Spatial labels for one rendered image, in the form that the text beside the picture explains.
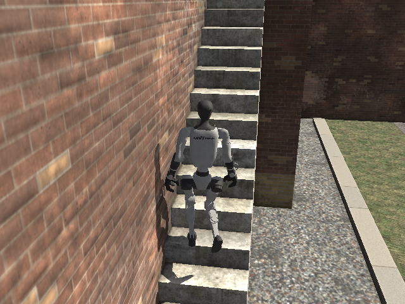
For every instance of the robot right forearm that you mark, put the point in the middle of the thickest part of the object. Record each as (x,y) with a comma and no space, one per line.
(231,168)

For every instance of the robot left hand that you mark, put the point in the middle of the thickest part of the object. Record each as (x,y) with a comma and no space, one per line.
(169,182)

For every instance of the robot left forearm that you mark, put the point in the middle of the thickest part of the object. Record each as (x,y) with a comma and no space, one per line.
(173,168)

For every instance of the left robot upper arm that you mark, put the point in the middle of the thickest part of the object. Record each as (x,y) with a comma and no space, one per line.
(184,132)

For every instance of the robot right hand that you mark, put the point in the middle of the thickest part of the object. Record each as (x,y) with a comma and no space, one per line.
(228,178)

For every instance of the right robot upper arm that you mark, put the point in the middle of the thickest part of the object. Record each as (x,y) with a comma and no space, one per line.
(226,145)

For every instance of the robot left foot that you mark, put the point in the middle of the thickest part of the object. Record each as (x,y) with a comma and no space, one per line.
(192,241)

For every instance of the humanoid robot torso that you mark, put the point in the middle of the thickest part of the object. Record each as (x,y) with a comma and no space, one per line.
(203,151)

